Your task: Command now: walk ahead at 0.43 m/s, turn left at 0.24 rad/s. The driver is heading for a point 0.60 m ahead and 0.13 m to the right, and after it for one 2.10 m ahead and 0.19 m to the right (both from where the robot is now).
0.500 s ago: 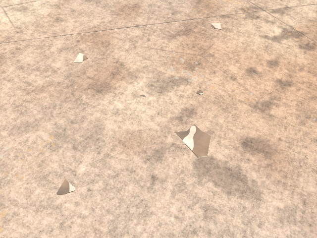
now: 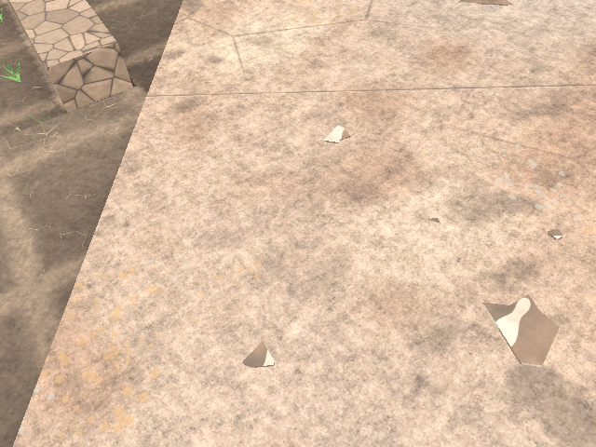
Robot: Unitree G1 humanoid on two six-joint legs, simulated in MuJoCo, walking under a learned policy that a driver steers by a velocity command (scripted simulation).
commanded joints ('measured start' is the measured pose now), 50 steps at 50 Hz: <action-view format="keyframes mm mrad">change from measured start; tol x16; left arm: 1 67 162 50 -6 -8 -38 -8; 21 186 41 21 133 -1 0 -6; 50 -117 51 35 152 -20 -59 -26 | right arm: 1 -69 -81 -10 -62 -7 -34 18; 50 187 -29 20 258 30 -111 -40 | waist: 1 33 -175 35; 11 -6 -181 8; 15 -86 183 -94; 33 -62 -160 13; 50 -90 13 105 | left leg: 1 -230 48 31 -14 67 -8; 11 225 65 207 -587 196 34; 14 621 405 -192 -693 298 111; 15 513 527 -336 -739 408 223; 23 295 303 54 -704 907 187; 29 229 301 12 -665 667 175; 33 158 168 47 -699 192 78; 41 290 192 55 -678 357 59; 45 97 179 -36 -622 -469 160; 50 378 264 -167 -766 -239 213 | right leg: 1 158 -220 322 -266 -406 -117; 11 18 -205 153 -70 328 -122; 13 -104 -149 99 65 221 -46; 15 -308 8 -76 399 -373 11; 17 -320 -45 -28 549 -325 18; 29 15 -39 -74 156 -57 47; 33 143 -190 83 25 342 -20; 41 106 -134 43 -9 306 -2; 45 -89 -118 155 -5 -631 -105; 50 -271 -86 109 46 -303 -81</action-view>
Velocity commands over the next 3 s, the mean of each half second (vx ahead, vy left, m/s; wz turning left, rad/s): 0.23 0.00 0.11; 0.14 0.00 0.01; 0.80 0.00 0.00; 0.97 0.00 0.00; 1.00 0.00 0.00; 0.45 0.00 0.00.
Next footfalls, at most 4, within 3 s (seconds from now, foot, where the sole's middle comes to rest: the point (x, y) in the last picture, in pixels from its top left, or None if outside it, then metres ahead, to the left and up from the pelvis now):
0.26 left None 0.13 0.12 -0.78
0.62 right None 0.18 -0.07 -0.78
1.28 right None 0.45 -0.14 -0.78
1.74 left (335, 292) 0.91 0.01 -0.78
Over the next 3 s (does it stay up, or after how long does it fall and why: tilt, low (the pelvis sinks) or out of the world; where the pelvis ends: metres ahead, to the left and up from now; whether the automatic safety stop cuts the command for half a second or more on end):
stays up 1.78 -0.10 -0.01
